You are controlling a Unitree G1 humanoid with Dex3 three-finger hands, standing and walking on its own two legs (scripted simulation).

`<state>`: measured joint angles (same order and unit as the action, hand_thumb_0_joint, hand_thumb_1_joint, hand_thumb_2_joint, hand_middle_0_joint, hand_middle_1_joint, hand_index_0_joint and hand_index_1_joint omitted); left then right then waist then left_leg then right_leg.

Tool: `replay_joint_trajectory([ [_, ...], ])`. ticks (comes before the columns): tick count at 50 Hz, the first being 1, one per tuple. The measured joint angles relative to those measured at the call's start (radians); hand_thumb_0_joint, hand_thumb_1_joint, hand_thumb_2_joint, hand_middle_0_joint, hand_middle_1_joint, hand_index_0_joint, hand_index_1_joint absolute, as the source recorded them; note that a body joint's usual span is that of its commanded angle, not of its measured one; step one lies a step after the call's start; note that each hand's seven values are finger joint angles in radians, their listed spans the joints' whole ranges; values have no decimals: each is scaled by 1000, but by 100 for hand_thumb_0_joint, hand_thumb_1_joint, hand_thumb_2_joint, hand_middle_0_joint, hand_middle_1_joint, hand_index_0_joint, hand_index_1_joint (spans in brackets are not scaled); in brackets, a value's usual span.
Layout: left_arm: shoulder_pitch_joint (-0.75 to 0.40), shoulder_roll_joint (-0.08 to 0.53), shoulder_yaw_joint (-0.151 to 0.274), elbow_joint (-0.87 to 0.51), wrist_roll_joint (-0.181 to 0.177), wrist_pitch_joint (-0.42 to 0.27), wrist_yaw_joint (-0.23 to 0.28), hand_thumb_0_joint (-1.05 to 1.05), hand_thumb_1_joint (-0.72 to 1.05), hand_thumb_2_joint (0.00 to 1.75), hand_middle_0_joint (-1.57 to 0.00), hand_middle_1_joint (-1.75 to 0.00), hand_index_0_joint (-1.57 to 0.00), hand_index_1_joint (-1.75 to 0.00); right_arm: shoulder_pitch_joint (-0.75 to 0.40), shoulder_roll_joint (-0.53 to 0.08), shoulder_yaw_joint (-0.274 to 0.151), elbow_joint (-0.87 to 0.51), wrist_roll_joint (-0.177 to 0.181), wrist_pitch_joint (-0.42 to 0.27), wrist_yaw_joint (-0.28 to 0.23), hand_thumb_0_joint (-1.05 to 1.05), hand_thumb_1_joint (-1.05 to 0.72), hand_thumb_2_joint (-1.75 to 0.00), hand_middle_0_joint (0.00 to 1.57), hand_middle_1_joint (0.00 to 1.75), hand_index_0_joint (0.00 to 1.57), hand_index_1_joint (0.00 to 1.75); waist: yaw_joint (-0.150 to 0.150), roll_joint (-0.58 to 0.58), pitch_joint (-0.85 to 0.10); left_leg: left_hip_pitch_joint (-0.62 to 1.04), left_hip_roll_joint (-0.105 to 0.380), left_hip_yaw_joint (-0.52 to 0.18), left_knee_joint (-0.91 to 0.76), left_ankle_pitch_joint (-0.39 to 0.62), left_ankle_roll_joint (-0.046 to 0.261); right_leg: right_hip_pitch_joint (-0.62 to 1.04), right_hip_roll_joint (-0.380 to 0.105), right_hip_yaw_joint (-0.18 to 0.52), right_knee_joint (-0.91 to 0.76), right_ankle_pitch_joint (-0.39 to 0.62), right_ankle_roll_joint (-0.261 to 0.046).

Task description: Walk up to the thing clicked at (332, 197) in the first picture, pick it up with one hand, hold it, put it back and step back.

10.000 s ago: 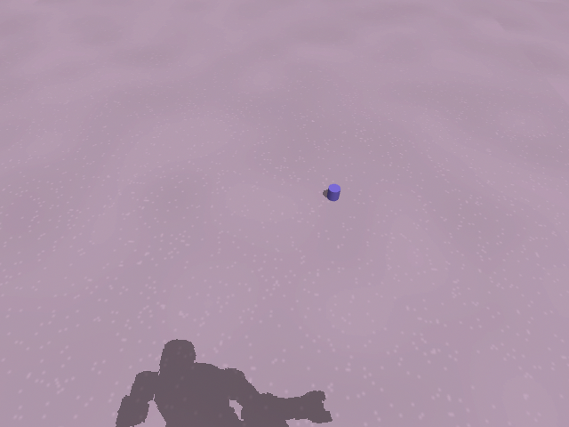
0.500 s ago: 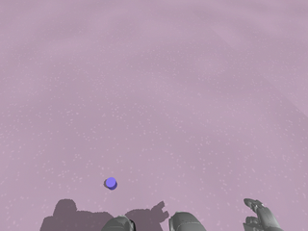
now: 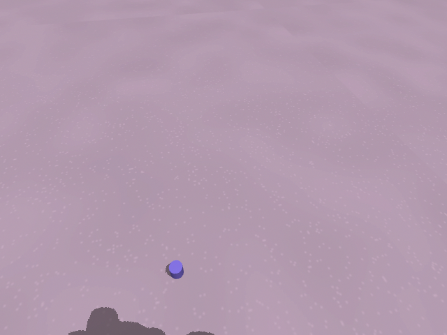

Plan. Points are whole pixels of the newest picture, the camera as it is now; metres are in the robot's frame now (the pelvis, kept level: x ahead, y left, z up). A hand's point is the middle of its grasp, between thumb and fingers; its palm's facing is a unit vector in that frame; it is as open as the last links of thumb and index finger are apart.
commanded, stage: walk up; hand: left
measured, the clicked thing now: (176, 269) +0.52 +0.19 -0.73
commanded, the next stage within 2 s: stand in 1.14 s
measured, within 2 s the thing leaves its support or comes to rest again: neither
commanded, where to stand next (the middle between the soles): +0.12 -0.01 m, yaw -4 degrees
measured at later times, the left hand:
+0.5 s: hand out of the picture +0.10 +0.26 -0.14, palm faces -0.08 -0.91 -0.40, open 7.4 cm
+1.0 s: hand (96, 326) +0.17 +0.25 -0.14, palm faces -0.10 -0.94 -0.32, open 7.4 cm
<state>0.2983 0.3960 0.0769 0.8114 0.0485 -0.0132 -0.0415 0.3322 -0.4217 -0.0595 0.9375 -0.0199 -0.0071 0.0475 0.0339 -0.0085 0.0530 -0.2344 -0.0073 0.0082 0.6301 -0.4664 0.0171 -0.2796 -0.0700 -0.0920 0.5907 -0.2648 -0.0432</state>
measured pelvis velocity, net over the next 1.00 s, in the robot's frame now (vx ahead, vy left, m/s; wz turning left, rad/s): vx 0.04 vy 0.01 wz -0.08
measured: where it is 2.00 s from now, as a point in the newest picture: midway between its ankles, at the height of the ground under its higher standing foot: outside the picture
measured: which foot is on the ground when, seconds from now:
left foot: up 0.00-0.00, down 0.02-1.00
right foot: down 0.00-0.02, up 0.04-0.36, down 0.38-1.00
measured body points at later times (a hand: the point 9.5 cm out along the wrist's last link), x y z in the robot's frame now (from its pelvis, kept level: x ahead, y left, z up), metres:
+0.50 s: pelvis +0.04 -0.01 +0.00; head +0.07 -0.03 +0.44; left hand +0.10 +0.30 -0.11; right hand +0.10 -0.31 -0.14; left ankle +0.03 +0.12 -0.72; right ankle +0.08 -0.13 -0.73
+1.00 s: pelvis +0.04 +0.01 +0.01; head +0.06 +0.02 +0.46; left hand +0.18 +0.30 -0.12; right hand +0.11 -0.30 -0.11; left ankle +0.05 +0.13 -0.73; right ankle +0.08 -0.13 -0.73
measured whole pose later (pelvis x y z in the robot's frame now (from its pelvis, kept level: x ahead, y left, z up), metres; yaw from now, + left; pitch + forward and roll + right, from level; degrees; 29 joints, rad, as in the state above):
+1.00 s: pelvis +0.04 +0.01 +0.01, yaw -5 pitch -3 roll +0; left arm 0.04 0.36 -0.01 1.09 0.00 -0.01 -0.01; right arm 0.07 -0.37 -0.01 1.11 0.00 -0.01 0.01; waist 0.00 -0.03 0.08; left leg -0.14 0.01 0.04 0.41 -0.22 0.00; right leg -0.22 -0.02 0.05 0.41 -0.15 0.03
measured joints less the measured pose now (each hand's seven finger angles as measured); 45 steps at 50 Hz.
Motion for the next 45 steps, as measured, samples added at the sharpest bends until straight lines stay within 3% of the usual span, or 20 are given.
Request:
replay_joint_trajectory([
  [2, 12, 20, 3, 21, -5, 25, 4, 1, 90, 90, -20, -31, -21, -30, 7, 3, -11, -18, -5, -28, -8, 1, -91, -90, 21, 30, 21, 30, -9, -32, -2, 24, -13, 19, -58, 169, 7, -27, -6, 27, 91, -121, -2],
  [4, 20, 23, 4, 52, -12, 49, 11, 1, 90, 90, -20, -31, -21, -30, 19, 5, -12, -33, -17, -37, -21, 1, -91, -90, 21, 30, 21, 30, -27, -43, -24, 17, -12, 22, -40, 165, 10, -95, 33, 87, 241, -187, 3],
  [6, 18, 26, -2, 74, -18, 54, 6, 1, 90, 90, -20, -30, -20, -30, 29, 11, -6, -32, -15, -37, -28, 1, -91, -90, 20, 30, 21, 30, -50, -46, -32, 33, -9, 8, -61, 161, 23, -143, 64, 121, 341, -169, 7],
  [9, 20, 32, -6, 83, -25, 36, -4, 1, 91, 90, -20, -30, -20, -30, 37, 22, 8, -30, -11, -39, -31, 1, -91, -90, 21, 30, 21, 30, -51, -57, -30, 68, -3, 7, -120, 188, 19, -193, 76, 161, 392, -99, 17],
  [13, 32, 29, -14, 106, -30, 23, -9, 1, 91, 90, -20, -30, -20, -30, 19, 27, 15, -38, -10, -38, -29, 1, -91, -90, 21, 30, 21, 30, -46, -51, -20, 90, 9, 25, -153, 195, 9, -196, 59, 166, 302, -38, 44],
  [17, 23, 15, -26, 134, -31, 13, 0, 1, 91, 90, -20, -30, -20, -30, -23, 23, 19, -56, -10, -23, -24, 1, -91, -90, 21, 30, 21, 30, -40, -28, 4, 67, 14, 47, -102, 153, 2, -126, 37, 133, 129, -26, 49],
  [20, 1, -4, -31, 151, -28, -8, 20, 1, 91, 90, -20, -30, -20, -30, -57, 14, 20, -64, 1, -2, -25, 1, -91, -90, 21, 30, 21, 30, -33, 22, 27, 21, 42, 48, 14, 80, -11, -47, 62, 108, 4, 43, 45],
  [21, -13, -19, -34, 156, -24, -16, 26, 1, 91, 90, -20, -30, -20, -30, -73, 11, 20, -59, 8, 5, -28, 1, -91, -90, 21, 30, 21, 30, -33, 54, 40, 4, 60, 31, 56, 64, -1, -44, 80, 96, 7, 42, 44],
  [25, -57, -44, -59, 140, -26, -35, 34, 1, 90, 90, -20, -30, -20, -30, -115, 33, 36, -43, 20, 15, -37, 1, -91, -90, 20, 30, 21, 30, -17, 69, 61, -43, 21, -5, 112, -55, 11, -52, 69, 107, 21, 20, 38],
  [28, -98, -55, -73, 132, -32, -36, 40, 1, 90, 90, -20, -30, -21, -30, -141, 43, 43, -24, 28, 8, -36, 1, -91, -90, 20, 30, 21, 30, -22, 71, 66, -44, 18, -9, 42, 6, 10, -50, 54, 106, 14, 19, 44],
  [30, -127, -55, -78, 131, -39, -30, 43, 1, 90, 90, -20, -31, -21, -30, -155, 49, 44, -5, 28, 3, -37, 1, -91, -90, 20, 30, 21, 30, -25, 64, 66, -22, 19, -2, -32, 169, -11, -53, 46, 109, 31, 9, 52],
  [31, -143, -54, -78, 135, -44, -24, 44, 1, 90, 90, -20, -31, -21, -30, -162, 56, 44, 8, 26, 2, -39, 1, -91, -90, 20, 30, 21, 30, -25, 51, 66, -12, 11, 5, -43, 183, -20, -51, 37, 115, 38, 4, 56],
  [45, -260, -33, -81, 241, -56, -1, 37, 1, 90, 90, -20, -30, -20, -30, -240, 63, 52, 149, 19, -8, -34, 1, -91, -90, 21, 30, 21, 30, -38, -24, 20, 70, 19, 31, -168, 214, -19, 39, 46, 138, -128, 88, 73],
])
